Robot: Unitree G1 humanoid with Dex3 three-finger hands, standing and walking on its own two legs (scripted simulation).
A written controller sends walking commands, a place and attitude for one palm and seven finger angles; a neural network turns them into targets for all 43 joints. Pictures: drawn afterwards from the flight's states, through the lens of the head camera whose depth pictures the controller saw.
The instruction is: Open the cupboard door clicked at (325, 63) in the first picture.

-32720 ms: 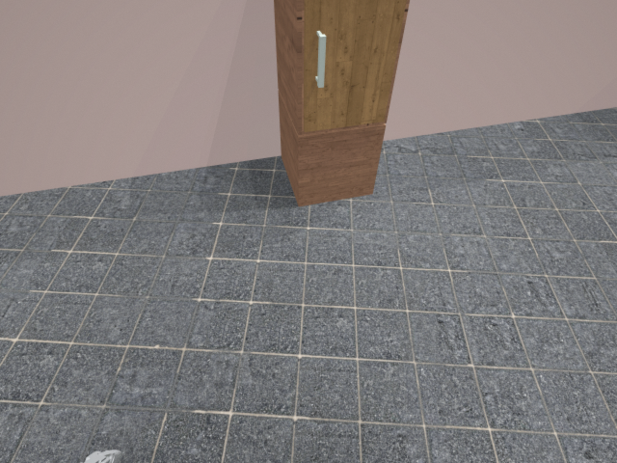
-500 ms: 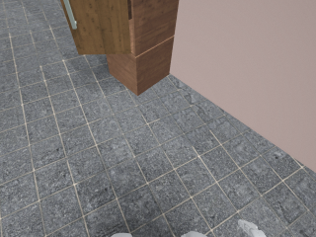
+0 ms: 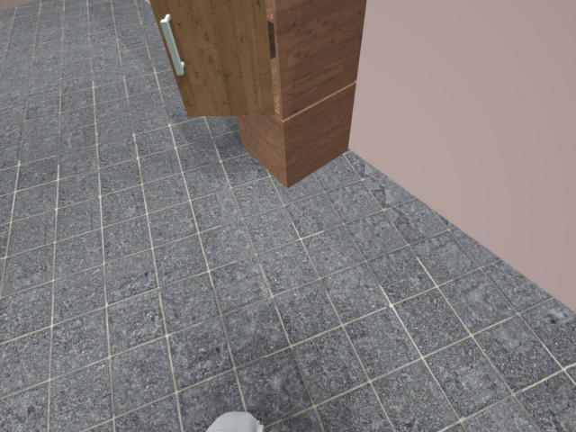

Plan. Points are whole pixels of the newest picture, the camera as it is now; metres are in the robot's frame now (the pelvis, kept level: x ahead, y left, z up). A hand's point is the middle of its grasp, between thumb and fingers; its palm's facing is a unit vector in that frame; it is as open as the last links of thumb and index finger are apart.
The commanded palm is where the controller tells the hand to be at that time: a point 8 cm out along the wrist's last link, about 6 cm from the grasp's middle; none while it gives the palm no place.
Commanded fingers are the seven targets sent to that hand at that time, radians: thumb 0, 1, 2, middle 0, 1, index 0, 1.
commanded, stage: take the last steps up to it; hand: left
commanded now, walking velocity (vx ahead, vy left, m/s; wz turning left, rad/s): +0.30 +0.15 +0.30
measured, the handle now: (174, 45) +1.15 +0.41 -0.06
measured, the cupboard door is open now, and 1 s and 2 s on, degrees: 50 50 50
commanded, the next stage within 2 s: come to a stop and stand still in 1.68 s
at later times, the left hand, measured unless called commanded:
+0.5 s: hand out of the picture +0.06 +0.28 -0.18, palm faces +0.18 -0.96 -0.19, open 7.4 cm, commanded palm none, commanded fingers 0.00 0.90 0.90 -0.20 -0.30 -0.20 -0.30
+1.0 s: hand (158, 316) +0.32 +0.27 -0.16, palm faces +0.17 -0.96 -0.23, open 7.1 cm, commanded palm none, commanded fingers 0.00 0.90 0.90 -0.20 -0.30 -0.20 -0.30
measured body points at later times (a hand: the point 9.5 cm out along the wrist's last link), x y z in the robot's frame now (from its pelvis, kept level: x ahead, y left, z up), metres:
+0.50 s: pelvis +0.08 +0.09 +0.00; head +0.11 +0.10 +0.45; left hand +0.05 +0.33 -0.16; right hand +0.16 -0.14 -0.15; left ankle +0.04 +0.16 -0.74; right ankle +0.08 -0.05 -0.66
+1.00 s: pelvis +0.27 +0.08 +0.00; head +0.31 +0.07 +0.45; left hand +0.31 +0.32 -0.14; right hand +0.27 -0.15 -0.16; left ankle +0.25 +0.23 -0.67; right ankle +0.27 +0.00 -0.74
